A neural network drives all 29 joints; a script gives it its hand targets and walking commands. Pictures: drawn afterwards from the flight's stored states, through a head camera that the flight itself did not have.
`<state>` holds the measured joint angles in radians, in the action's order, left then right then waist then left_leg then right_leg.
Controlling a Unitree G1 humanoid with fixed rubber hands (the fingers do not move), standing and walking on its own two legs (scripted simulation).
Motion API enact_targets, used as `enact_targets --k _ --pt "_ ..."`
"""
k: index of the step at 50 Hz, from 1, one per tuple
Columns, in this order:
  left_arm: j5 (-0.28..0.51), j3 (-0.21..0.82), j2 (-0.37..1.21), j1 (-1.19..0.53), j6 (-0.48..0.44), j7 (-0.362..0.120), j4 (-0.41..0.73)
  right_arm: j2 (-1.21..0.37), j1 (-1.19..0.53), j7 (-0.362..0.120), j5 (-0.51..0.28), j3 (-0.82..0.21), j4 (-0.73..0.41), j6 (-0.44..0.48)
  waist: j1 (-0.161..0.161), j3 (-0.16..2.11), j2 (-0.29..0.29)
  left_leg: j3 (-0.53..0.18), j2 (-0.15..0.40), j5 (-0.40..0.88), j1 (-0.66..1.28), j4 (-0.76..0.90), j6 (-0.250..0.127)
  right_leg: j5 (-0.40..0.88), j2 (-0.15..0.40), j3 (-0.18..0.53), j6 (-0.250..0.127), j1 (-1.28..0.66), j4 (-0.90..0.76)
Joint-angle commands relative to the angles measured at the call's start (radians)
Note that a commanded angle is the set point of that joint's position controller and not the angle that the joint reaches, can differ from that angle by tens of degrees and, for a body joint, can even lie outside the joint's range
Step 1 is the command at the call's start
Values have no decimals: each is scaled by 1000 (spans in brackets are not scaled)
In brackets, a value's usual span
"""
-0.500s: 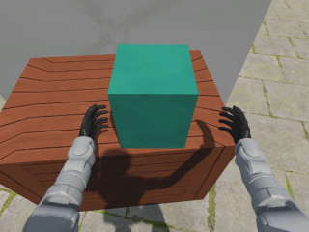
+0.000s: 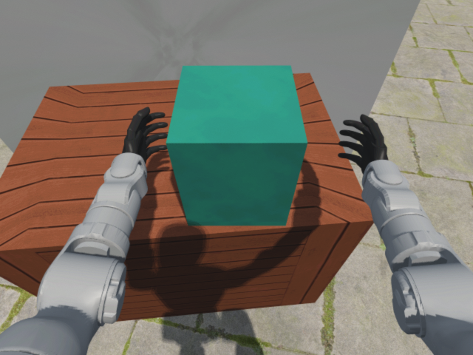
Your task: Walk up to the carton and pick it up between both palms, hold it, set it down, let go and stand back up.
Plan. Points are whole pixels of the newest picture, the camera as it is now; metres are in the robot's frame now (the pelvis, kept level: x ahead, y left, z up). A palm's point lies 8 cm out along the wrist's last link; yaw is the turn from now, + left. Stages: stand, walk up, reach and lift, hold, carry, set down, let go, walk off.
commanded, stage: reach and lift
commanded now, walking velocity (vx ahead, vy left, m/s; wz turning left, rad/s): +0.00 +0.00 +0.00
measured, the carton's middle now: (236, 149) +0.51 +0.03 +0.02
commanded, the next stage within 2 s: none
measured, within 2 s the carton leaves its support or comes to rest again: neither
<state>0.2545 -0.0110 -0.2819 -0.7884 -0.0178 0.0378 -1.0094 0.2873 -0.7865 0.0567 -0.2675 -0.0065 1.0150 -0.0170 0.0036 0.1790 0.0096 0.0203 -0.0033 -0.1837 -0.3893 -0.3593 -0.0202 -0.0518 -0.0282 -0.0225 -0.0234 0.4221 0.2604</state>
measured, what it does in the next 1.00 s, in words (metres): stands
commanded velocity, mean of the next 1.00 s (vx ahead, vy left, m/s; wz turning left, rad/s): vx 0.00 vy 0.00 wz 0.00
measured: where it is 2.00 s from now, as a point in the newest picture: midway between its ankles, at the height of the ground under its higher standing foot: outside the picture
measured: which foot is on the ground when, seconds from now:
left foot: down 0.00-1.00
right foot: down 0.00-1.00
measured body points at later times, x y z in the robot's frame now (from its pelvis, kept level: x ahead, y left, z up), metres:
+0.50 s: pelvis +0.00 +0.00 -0.01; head +0.05 +0.00 +0.44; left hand +0.48 +0.21 +0.16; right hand +0.48 -0.21 +0.15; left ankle -0.02 +0.10 -0.75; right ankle +0.03 -0.11 -0.75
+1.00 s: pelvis +0.00 +0.00 -0.01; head +0.08 +0.01 +0.44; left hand +0.51 +0.20 +0.16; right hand +0.50 -0.21 +0.16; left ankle -0.02 +0.10 -0.75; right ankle +0.03 -0.11 -0.75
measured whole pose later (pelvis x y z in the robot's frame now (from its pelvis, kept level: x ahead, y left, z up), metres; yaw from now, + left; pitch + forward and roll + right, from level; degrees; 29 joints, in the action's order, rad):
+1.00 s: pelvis +0.00 +0.00 -0.01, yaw +1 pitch +24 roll +0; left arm 0.35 0.07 -0.38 -1.27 0.07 0.06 -1.33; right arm 0.36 -1.25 0.02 -0.27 0.03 1.30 -0.15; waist 0.06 0.27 0.00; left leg 0.00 -0.01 -0.14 -0.61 -0.34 -0.02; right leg -0.02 -0.02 -0.04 -0.02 0.64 0.24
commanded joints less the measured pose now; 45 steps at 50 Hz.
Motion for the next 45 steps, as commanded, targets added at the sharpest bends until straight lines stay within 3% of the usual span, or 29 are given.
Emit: enact_targets --k 1,3,5,6,8,15,19,23,26,28,30,32,38,41,45 --pt "10 -28 -180 -494 -25 8 183 182 -549 -2 -4 26 -176 29 2 533 -18 -14 20 277 60 25 17 314 22 41 17 -440 85" --pt "4 -38 -192 -525 -26 11 180 186 -576 -5 -7 27 -181 30 -11 587 -12 -21 25 350 83 12 21 366 18 39 18 -435 91" --pt "19 0 -190 -559 -18 16 173 203 -590 -8 -12 40 -126 14 7 606 40 -24 28 354 111 5 38 336 16 36 13 -406 84" --pt "34 2 -202 -618 -14 21 188 214 -642 -14 -18 40 -127 6 0 618 50 -21 28 347 119 3 43 319 13 28 7 -377 82" --pt "68 16 -222 -648 -1 27 141 224 -691 -20 -30 18 -122 -11 1 598 3 -31 37 322 109 -5 39 290 13 21 14 -344 84" --pt "98 40 -236 -726 28 37 106 247 -773 -24 -39 17 -77 -35 7 726 0 -34 32 394 96 -33 33 392 17 29 29 -355 115" --pt "113 55 -271 -818 53 35 54 267 -858 -27 -64 8 -8 -68 4 690 18 -37 39 353 59 -23 34 355 27 29 32 -333 111" --pt "131 50 -286 -863 52 39 63 279 -915 -25 -47 12 -73 -64 8 817 -8 -32 30 396 36 -23 15 442 30 31 43 -396 127" --pt "146 63 -317 -939 61 31 -21 268 -973 -18 -44 12 -13 -98 20 798 -28 -34 25 311 -50 -1 8 421 42 37 50 -428 127" --pt "143 76 -282 -890 62 30 -19 260 -938 -18 -59 -9 11 -97 27 795 -14 -32 27 352 -50 6 5 476 48 38 54 -448 139" --pt "155 88 -309 -967 58 27 -45 266 -994 -19 -61 3 38 -95 34 812 3 -36 28 340 -64 8 8 478 51 41 51 -446 140" --pt "176 102 -307 -995 58 25 -103 277 -1053 -21 -62 -11 38 -106 38 793 -26 -44 31 320 -82 10 3 459 55 40 56 -437 143" --pt "165 107 -305 -1043 56 36 -116 277 -1064 -27 -37 14 74 -119 46 854 22 -43 43 340 -35 4 15 417 57 30 50 -367 127" --pt "153 103 -284 -1031 57 30 -104 271 -1042 -25 -34 23 68 -117 59 890 20 -44 39 410 -40 -7 16 512 59 37 45 -411 138" --pt "101 71 -276 -986 67 26 -115 266 -991 -32 -26 43 110 -121 45 817 68 -48 46 424 14 -7 35 447 56 36 30 -354 97"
